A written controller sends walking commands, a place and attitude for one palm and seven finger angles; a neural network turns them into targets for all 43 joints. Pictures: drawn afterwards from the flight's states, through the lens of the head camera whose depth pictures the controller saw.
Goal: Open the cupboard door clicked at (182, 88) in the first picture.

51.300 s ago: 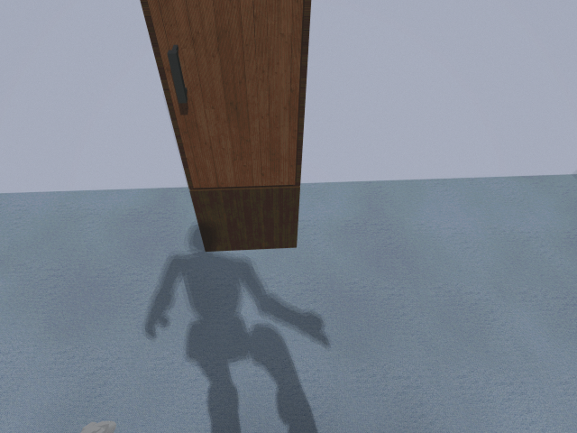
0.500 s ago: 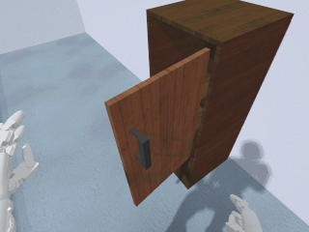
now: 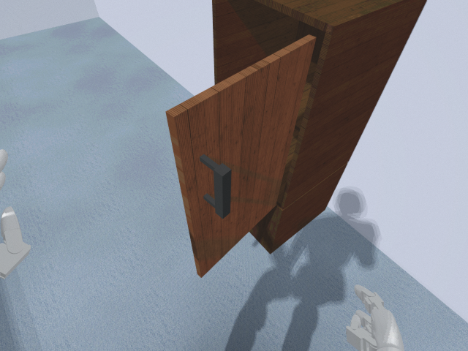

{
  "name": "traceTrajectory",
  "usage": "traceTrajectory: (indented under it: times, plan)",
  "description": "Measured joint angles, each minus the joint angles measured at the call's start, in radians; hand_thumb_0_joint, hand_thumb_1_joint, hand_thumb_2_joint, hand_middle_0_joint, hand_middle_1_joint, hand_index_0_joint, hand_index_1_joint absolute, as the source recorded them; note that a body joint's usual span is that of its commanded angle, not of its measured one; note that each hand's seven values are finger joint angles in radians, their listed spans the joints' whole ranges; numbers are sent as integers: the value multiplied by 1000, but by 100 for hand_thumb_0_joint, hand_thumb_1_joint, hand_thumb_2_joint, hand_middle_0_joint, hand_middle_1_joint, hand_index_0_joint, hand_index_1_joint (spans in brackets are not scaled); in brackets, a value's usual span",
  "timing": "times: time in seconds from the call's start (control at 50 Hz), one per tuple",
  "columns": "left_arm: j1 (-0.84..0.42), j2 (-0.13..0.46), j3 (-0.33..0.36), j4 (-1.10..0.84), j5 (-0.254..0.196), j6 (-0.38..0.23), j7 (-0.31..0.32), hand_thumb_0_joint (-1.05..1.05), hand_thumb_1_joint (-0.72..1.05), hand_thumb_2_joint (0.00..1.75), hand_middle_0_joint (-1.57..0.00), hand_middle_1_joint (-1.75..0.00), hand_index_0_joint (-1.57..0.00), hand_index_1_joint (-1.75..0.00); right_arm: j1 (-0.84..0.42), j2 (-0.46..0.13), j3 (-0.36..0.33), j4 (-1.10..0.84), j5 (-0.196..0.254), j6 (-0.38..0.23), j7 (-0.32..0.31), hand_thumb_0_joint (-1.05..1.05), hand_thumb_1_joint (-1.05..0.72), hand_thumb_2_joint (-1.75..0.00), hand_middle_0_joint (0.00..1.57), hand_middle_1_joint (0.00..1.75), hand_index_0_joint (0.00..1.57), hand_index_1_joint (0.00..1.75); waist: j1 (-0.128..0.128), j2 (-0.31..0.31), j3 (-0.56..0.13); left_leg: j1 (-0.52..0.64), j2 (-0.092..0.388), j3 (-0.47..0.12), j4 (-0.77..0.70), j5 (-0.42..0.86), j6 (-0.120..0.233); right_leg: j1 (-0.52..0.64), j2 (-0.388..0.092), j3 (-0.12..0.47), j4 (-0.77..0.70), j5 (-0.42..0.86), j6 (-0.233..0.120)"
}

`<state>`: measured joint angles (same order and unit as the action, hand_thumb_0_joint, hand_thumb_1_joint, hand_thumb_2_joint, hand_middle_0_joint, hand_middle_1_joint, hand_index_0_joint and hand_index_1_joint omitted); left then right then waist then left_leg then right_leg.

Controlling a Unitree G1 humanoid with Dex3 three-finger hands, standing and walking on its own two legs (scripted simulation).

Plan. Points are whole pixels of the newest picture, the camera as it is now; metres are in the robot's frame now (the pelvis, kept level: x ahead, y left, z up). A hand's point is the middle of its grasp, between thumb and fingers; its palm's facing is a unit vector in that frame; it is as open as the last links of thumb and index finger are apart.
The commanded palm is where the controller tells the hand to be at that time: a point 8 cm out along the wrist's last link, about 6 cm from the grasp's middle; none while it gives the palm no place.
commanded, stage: step back with the hand held close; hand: left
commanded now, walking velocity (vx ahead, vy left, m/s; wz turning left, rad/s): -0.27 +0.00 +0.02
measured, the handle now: (214, 187) +0.38 +0.07 +0.06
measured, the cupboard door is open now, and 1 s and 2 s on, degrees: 98 98 98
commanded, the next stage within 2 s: stop stepping back and stand still in 0.58 s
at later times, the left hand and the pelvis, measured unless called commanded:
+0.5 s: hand out of the picture +0.11 +0.28 +0.18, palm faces +0.47 -0.77 -0.44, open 7.4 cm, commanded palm +0.06 +0.30 +0.18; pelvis -0.08 +0.00 +0.01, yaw +0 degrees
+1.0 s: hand out of the picture +0.01 +0.24 +0.15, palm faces +0.37 -0.81 -0.45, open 7.4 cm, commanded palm -0.03 +0.27 +0.18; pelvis -0.19 -0.02 +0.00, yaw -3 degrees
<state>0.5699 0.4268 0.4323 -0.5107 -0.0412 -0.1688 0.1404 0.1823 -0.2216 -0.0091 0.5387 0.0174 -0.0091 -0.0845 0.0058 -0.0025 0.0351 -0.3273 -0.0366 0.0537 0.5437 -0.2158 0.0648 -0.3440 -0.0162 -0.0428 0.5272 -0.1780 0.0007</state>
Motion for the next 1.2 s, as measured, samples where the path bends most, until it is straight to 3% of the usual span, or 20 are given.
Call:
traceTrajectory:
  times: [0.12,0.2,0.26,0.32,0.36,0.4,0.46,0.54,0.62,0.64,0.68,0.72,0.78,0.84,0.92,0.96,1.02,1.06,1.12,1.2]
  plan:
    - [-28,-41,-11,14,26,-13,2,1,89,90,-21,-30,-21,-31,16,3,9,0,-7,-24,6,1,-90,-90,20,30,20,30,6,11,4,-64,8,-8,92,-44,4,-42,4,-12,49,2,-4]
    - [-48,-50,-29,-18,21,-24,16,1,89,90,-21,-30,-21,-31,24,1,11,24,-11,-32,12,1,-90,-90,20,30,20,30,-1,-2,11,-119,10,-24,163,-155,-20,-64,3,-29,46,24,-11]
    - [-52,-35,-31,-54,14,-36,26,1,89,90,-22,-30,-22,-31,25,-2,14,40,-14,-31,9,1,-90,-90,20,30,20,30,-14,-21,27,-130,11,-21,154,-80,-15,-80,-4,-37,66,14,-4]
    - [-49,-8,-8,-64,23,-42,27,1,88,90,-22,-30,-22,-31,35,6,4,40,-24,-44,0,1,-90,-90,20,30,20,30,-29,-1,35,-137,29,-32,118,54,19,-135,40,7,291,-161,11]
    - [-52,19,18,-58,24,-48,27,1,88,90,-22,-30,-22,-31,43,29,-4,58,-27,-60,2,1,-90,-90,20,30,20,30,-33,8,28,-136,35,-51,75,73,19,-143,75,42,484,-226,12]
    - [-41,36,47,-61,17,-54,32,1,88,90,-22,-30,-22,-31,49,49,-2,77,-25,-76,13,1,-90,-90,20,30,20,30,-26,11,5,-135,48,-59,14,107,11,-106,90,50,548,-261,15]
    - [-7,30,69,-76,-2,-57,43,1,88,90,-22,-30,-22,-31,47,71,10,94,-25,-98,26,1,-90,-90,20,30,20,30,-6,6,-34,-136,69,-48,-89,175,0,-1,78,37,455,-304,14]
    - [-8,-2,25,-76,-21,-44,35,1,89,90,-21,-30,-21,-31,14,83,25,102,-32,-124,35,1,-90,-90,20,30,20,30,7,0,-63,-145,80,-31,-222,276,-15,153,71,16,185,-344,0]
    - [-29,20,1,-79,-38,-43,11,1,89,90,-21,-30,-21,-31,-55,83,34,82,-39,-122,43,1,-90,-90,20,30,21,30,21,-39,-43,-193,68,16,-255,345,-31,268,50,14,-129,-207,-37]
    - [-36,26,-2,-80,-40,-51,3,1,89,90,-21,-30,-21,-31,-78,76,35,82,-38,-115,42,1,-90,-90,20,30,21,30,23,-31,-25,-217,79,22,-213,335,-36,272,53,17,-146,-220,-21]
    - [-39,34,-18,-78,-42,-63,-15,1,89,90,-21,-30,-21,-31,-99,60,37,102,-34,-98,32,1,-90,-90,20,30,21,30,20,2,8,-238,97,-13,-113,197,-49,277,82,15,-120,-229,-17]
    - [-16,67,-5,-96,-41,-71,-28,1,88,90,-22,-30,-22,-31,-77,57,41,113,-21,-87,22,1,-90,-90,20,30,21,30,19,-16,5,-231,80,-27,-17,78,-57,286,76,25,-96,-233,-19]
    - [46,92,42,-117,-43,-67,-28,1,88,90,-22,-30,-22,-31,-18,39,45,98,-13,-70,7,1,-90,-90,20,30,21,30,1,-28,-48,-134,61,-25,-13,185,-41,278,67,21,-23,-255,-6]
    - [8,83,45,-44,-48,-52,-23,1,88,90,-22,-30,-22,-31,2,19,27,96,-6,-77,-1,1,-90,-90,20,30,20,30,-23,-33,-66,-104,37,-19,-40,152,-24,238,42,15,63,-281,23]
    - [-40,34,22,86,-34,-8,-15,1,88,90,-22,-30,-22,-31,19,-9,8,69,-15,-81,-4,1,-90,-90,20,30,20,30,-59,5,-57,-114,24,-43,-67,121,-39,212,44,-14,20,-237,-21]
    - [-17,14,3,93,-29,6,-15,1,89,90,-21,-30,-21,-31,40,-14,-1,76,-15,-73,2,1,-90,-90,20,30,20,30,-49,1,-61,-166,12,-60,84,-4,-66,204,37,-17,1,-191,-34]
    - [50,-25,-22,47,-16,0,-16,1,89,90,-21,-30,-21,-31,88,-14,-2,119,-17,-72,10,1,-90,-90,20,30,20,30,-14,-32,-95,-204,12,-60,345,-47,-78,191,27,5,-32,-168,-29]
    - [57,-39,-40,21,-1,-13,-11,1,89,90,-22,-30,-21,-31,123,-12,-1,136,-16,-83,3,1,-90,-90,20,30,20,30,-2,-48,-105,-150,37,-44,308,-60,-67,193,22,0,-52,-156,-25]
    - [11,-50,-58,2,15,-38,5,1,88,90,-22,-30,-22,-31,153,-21,-4,150,-20,-117,-15,1,-90,-90,20,30,20,30,-1,-31,-98,-8,73,-42,76,-34,-46,183,24,-33,-28,-168,-14]
    - [-72,-33,-22,27,12,-43,27,1,88,90,-22,-30,-22,-31,100,5,-5,154,-21,-130,-19,1,-90,-90,20,30,20,30,-2,-46,-43,31,41,-22,19,-49,-47,129,-7,-3,90,-198,3]
